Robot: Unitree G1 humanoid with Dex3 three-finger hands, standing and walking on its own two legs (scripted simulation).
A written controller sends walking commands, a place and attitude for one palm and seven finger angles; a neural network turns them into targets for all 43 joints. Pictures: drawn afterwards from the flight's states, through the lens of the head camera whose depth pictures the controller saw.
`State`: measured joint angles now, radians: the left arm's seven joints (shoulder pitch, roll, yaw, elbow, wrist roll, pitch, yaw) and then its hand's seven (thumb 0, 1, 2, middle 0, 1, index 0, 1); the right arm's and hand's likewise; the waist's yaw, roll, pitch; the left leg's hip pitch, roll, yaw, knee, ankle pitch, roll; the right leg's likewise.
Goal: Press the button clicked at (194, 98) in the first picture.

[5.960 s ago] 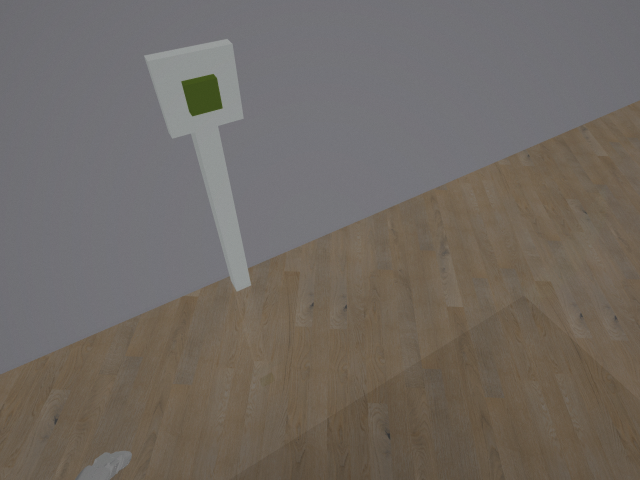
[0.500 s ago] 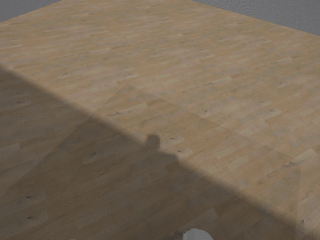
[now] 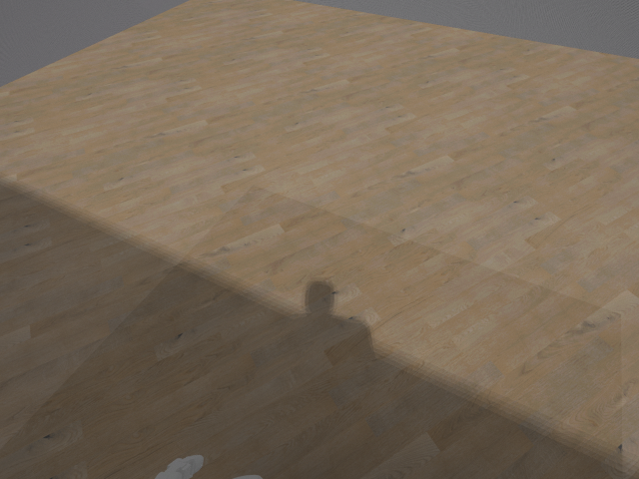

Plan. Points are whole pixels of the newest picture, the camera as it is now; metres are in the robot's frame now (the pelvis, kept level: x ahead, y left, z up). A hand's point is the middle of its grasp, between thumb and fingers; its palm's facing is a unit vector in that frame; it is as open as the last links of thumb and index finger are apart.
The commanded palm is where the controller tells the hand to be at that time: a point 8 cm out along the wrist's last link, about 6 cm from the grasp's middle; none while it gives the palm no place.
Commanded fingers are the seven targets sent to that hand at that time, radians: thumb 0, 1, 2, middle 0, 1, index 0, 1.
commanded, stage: turn to face it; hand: left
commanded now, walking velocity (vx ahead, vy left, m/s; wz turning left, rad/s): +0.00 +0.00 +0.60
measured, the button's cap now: out of the picture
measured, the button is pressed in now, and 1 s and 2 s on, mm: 0 0 0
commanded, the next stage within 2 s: none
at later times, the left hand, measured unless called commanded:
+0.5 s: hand out of the picture +0.00 +0.25 -0.16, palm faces +0.31 -0.91 -0.27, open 7.4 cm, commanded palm none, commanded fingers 0.00 0.90 0.90 -0.20 -0.30 -0.20 -0.30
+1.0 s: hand out of the picture -0.09 +0.12 -0.14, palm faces +0.59 -0.76 -0.28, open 7.3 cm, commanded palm none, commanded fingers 0.00 0.90 0.90 -0.20 -0.30 -0.20 -0.30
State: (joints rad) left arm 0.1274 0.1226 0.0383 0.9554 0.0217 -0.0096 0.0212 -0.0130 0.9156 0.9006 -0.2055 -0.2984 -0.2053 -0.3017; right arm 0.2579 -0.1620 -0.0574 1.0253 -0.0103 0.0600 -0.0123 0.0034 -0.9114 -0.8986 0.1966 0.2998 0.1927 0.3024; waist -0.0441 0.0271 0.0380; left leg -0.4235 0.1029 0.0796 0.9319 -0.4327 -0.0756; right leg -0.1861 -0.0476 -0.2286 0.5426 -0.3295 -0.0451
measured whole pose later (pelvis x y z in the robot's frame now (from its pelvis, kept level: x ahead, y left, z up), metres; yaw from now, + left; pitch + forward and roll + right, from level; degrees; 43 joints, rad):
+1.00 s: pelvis -0.02 -0.07 +0.01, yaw +37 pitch +0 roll +3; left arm 0.27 0.16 0.03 0.90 0.02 0.00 0.02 0.01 0.91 0.90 -0.21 -0.30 -0.20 -0.30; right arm 0.20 -0.28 -0.10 0.96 -0.02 0.11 0.02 0.01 -0.91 -0.90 0.20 0.30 0.19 0.30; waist -0.01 0.03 0.07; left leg -0.49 0.05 0.02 1.07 -0.37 -0.10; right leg -0.17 -0.12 -0.24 0.50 -0.32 -0.02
